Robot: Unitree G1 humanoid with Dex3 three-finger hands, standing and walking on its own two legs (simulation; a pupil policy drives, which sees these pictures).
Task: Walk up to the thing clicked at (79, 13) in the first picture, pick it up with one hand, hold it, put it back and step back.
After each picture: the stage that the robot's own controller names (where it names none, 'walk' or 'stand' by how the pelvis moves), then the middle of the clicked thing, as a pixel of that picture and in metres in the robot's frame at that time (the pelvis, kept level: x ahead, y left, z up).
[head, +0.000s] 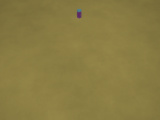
stand; (79, 13) +2.04 +0.05 -0.72
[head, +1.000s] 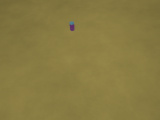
walk; (72, 26) +1.89 +0.27 -0.71
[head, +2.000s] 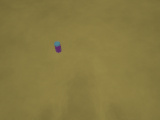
walk; (57, 47) +1.27 +0.35 -0.72
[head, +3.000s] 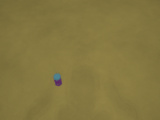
walk; (57, 79) +0.82 +0.28 -0.71
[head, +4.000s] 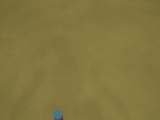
walk; (58, 117) +0.51 +0.17 -0.69
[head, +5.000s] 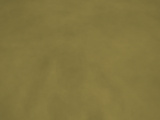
stand; out of the picture +0.36 +0.17 -0.72
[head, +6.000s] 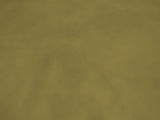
stand; out of the picture +0.36 +0.15 -0.72
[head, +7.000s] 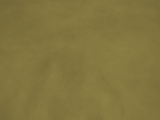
stand; out of the picture +0.35 +0.16 -0.73
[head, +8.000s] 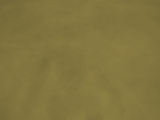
stand; out of the picture +0.34 +0.16 -0.73
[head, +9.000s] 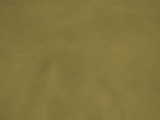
go down; out of the picture +0.34 +0.16 -0.73
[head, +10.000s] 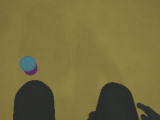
go down; (29, 66) +0.42 +0.21 -0.33
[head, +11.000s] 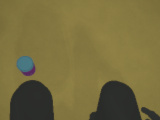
approach; (26, 66) +0.41 +0.22 -0.30
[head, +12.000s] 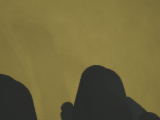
close in; out of the picture +0.39 +0.27 -0.22
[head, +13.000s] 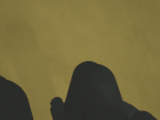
close; out of the picture +0.39 +0.27 -0.22
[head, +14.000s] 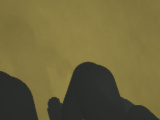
lift; out of the picture +0.36 +0.25 -0.22
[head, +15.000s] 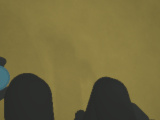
lift; out of the picture +0.30 +0.26 -0.12
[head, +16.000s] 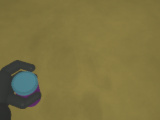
lift; (28, 90) +0.31 +0.17 +0.03
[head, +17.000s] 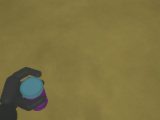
hold; (35, 94) +0.31 +0.17 +0.01
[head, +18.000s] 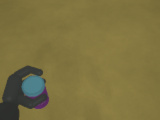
hold; (36, 93) +0.32 +0.16 +0.01
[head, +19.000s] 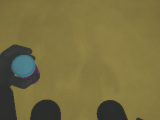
crouch; (27, 71) +0.38 +0.19 -0.07
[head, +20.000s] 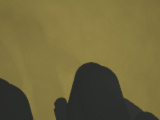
lower; out of the picture +0.38 +0.28 -0.22
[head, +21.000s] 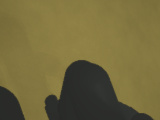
lower; out of the picture +0.41 +0.29 -0.22
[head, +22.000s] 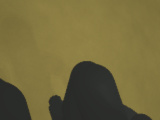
lower; out of the picture +0.40 +0.29 -0.22
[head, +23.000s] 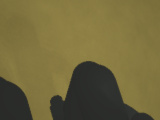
lower; out of the picture +0.39 +0.29 -0.22
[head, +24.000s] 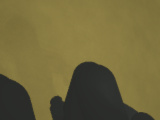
loosen; out of the picture +0.38 +0.27 -0.22
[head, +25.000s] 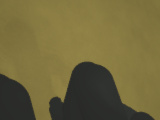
withdraw; out of the picture +0.37 +0.25 -0.23
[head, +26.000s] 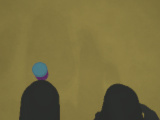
walk; (40, 72) +0.40 +0.20 -0.33
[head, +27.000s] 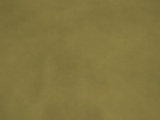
stand; out of the picture +0.32 +0.14 -0.66
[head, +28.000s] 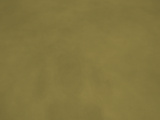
stand; out of the picture +0.34 +0.16 -0.67
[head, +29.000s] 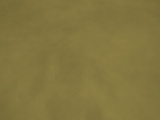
stand; out of the picture +0.34 +0.15 -0.69
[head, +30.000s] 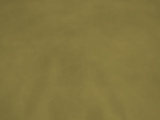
walk; out of the picture +0.36 +0.15 -0.72
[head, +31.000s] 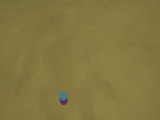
walk; (63, 98) +0.53 +0.12 -0.70
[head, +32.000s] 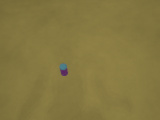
walk; (63, 69) +0.86 +0.23 -0.70
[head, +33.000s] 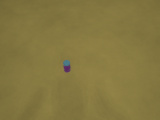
stand; (66, 66) +0.99 +0.16 -0.71
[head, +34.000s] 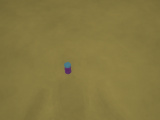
stand; (67, 68) +1.00 +0.15 -0.73
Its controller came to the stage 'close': yes
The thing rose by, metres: 0.72
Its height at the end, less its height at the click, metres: +0.00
